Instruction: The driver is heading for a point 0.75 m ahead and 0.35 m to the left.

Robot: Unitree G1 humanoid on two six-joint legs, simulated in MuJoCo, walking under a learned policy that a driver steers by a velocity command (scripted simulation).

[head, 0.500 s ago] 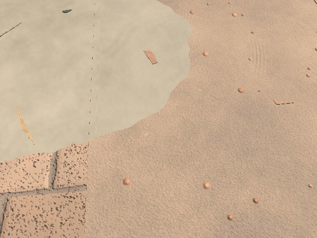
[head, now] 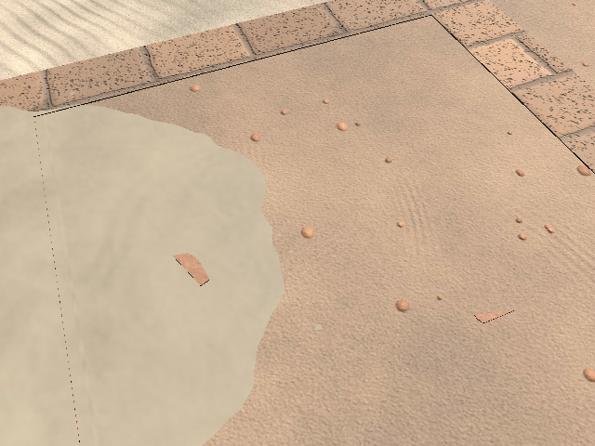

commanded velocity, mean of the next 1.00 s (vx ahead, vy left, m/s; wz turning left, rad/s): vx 0.63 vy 0.00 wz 0.83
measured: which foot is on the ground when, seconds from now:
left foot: down 0.00-0.30, up 0.32-0.66, down 0.68-1.00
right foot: up 0.00-0.26, down 0.28-0.66, up 0.68-1.00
